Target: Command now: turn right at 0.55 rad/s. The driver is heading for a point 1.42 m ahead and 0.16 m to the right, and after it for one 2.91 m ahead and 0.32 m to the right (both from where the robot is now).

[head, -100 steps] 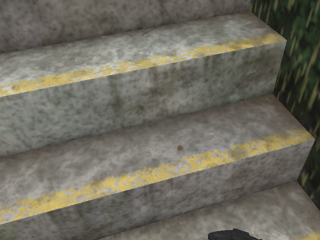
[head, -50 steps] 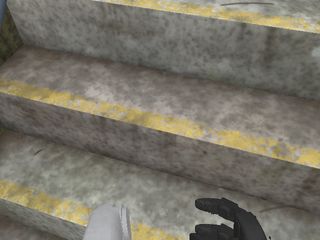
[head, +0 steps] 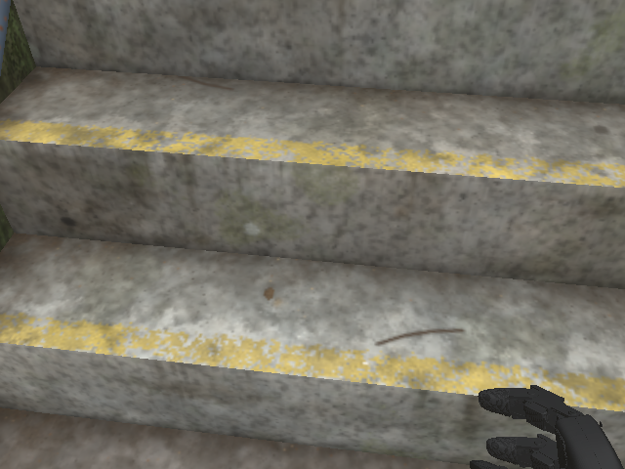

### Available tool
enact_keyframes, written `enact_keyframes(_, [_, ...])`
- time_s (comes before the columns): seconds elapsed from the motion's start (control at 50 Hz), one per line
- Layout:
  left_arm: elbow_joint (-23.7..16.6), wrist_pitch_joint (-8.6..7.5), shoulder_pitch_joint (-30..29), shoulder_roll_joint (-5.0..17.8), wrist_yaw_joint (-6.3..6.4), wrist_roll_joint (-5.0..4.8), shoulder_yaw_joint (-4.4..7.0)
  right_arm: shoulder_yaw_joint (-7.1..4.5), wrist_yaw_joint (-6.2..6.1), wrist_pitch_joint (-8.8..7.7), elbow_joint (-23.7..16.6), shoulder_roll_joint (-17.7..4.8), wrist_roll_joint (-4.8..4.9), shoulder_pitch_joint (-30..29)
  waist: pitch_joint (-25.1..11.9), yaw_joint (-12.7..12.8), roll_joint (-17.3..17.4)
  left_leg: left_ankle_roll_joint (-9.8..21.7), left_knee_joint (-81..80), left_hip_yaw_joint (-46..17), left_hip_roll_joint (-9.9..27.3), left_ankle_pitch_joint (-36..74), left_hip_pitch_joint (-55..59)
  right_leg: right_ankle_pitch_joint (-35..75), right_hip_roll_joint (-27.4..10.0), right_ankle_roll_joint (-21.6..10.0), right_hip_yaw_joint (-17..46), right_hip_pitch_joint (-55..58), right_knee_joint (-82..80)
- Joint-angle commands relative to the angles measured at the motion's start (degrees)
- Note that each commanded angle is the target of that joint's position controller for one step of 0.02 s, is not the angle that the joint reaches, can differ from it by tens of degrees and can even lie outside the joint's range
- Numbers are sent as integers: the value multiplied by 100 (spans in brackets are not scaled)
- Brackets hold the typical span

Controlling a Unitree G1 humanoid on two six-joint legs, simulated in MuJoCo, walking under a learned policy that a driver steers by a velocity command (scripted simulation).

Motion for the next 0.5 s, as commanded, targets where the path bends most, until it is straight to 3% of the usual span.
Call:
enact_keyframes(0.02, [-1009, -150, -1086, 246, 77, 46, 6, -7, -36, 42, -153, -214, 29, 558, 327, -395, -159, -295, -166, 369, 33, 426, -101, 1999, -877, -789, 2093, -292, -1982])
enact_keyframes(0.06, [-1151, 1, -710, 353, 173, 78, 41, 21, -168, 125, -451, -161, 47, 145, -58, -186, -742, -517, -1142, 285, 111, 48, -113, 2678, -857, -739, 2078, 374, -1874])
enact_keyframes(0.12, [-1462, 45, -458, 461, 281, 113, 111, -22, -308, 271, -694, -243, 67, -106, -491, 25, -1007, -809, -1630, 112, -28, -617, -160, 3584, -1164, -874, 2774, 1095, -1579])
enact_keyframes(0.16, [-1613, 20, -360, 522, 325, 36, 170, -41, -348, 337, -772, -281, 95, 1, -668, 83, -1126, -870, -1607, -278, -39, -1210, -314, 3759, -1381, -892, 3311, 1502, -1448])
enact_keyframes(0.22, [-1789, -7, -301, 562, 366, -85, 228, -53, -331, 362, -869, -335, 103, 55, -556, 136, -1153, -889, -1753, -557, -28, -1892, -458, 3886, -1489, -804, 3735, 1683, -1337])
enact_keyframes(0.24, [-1945, 18, -351, 539, 439, -120, 250, 32, -350, 374, -942, -219, 138, 31, -556, 74, -1168, -779, -3009, -945, 179, -2709, -305, 4084, -1575, -609, 3989, 1728, -1486])
enact_keyframes(0.26, [-1863, 197, -424, 687, 392, -195, 280, 192, -389, 414, -882, 199, 204, 136, -209, -97, -1091, -712, -5730, 329, -66, -4270, 426, 4166, -1119, -335, 2870, 1698, -2286])
enact_keyframes(0.28, [-1754, 269, -323, 791, 415, -215, 350, 64, -324, 419, -582, -36, 234, 591, -75, -82, -1032, -686, -7250, 833, -138, -3647, 1464, 3856, -814, -129, 2650, 1216, -2173])
enact_keyframes(0.3, [-1697, 283, -459, 785, 429, -236, 363, -146, -306, 467, -45, -224, 297, 1306, -71, -297, -797, -536, -8435, 980, 7, -1442, 2789, 2839, -714, 24, 2401, 576, -1450])
enact_keyframes(0.32, [-1796, 175, -535, 137, 174, -182, 248, -293, -283, 337, 92, -653, 236, 1199, -523, -93, 1115, -66, -8027, -547, 579, 1076, 4742, 194, 233, 492, 1398, -878, 429])
enact_keyframes(0.34, [-1868, 9, -742, 203, 36, -274, 244, -453, -428, 180, -279, -1227, -261, 1098, -856, -292, 2230, 1339, -7787, -3340, 2354, 2520, 4190, -531, 306, 1025, 889, -1773, 2690])
enact_keyframes(0.36, [-1518, 5, -676, 641, -17, -412, 408, -291, -560, 293, -576, -651, -386, 603, -449, -167, 1184, 1470, -7465, -2283, 2069, 2574, 3827, -369, 150, 1276, 960, -1710, 3911])
enact_keyframes(0.38, [-1531, 78, -834, 659, -33, -383, 373, -211, -676, 379, -656, -331, -358, 608, -182, -210, 924, 1209, -7468, -1670, 1724, 1730, 3327, 124, -20, 1292, 730, -1546, 3950])
enact_keyframes(0.4, [-1612, 67, -1000, 670, -10, -269, 266, -219, -720, 321, -695, -262, -215, 882, 217, -358, 512, 1183, -7467, -1519, 1691, 939, 3626, 356, -246, 1300, 935, -2043, 3156])
enact_keyframes(0.42, [-1685, 58, -1194, 572, -19, -112, 198, -263, -799, 335, -577, -371, -105, 1085, 401, -387, 376, 1207, -7498, -1542, 1742, 322, 3586, 591, -461, 1269, 828, -2230, 2710])
enact_keyframes(0.44, [-1727, 19, -1261, 767, -128, -22, 273, -364, -868, 285, -495, -430, -122, 1321, 395, -476, -56, 1046, -7177, -1318, 1540, -671, 3002, 1654, -417, 1245, 771, -1733, 3635])
enact_keyframes(0.46, [-1732, 0, -1153, 542, -184, -61, 206, -351, -950, 280, -395, -449, -141, 1375, 361, -346, 114, 1041, -7239, -1243, 1449, -919, 2905, 2097, -347, 1172, 779, -1795, 3758])
enact_keyframes(0.5, [-1682, -59, -734, 448, -195, -131, 123, -311, -960, 269, -392, -431, -102, 1386, 202, -199, 455, 1160, -7299, -1261, 1521, -314, 3088, 2406, -227, 1158, 898, -1841, 3991])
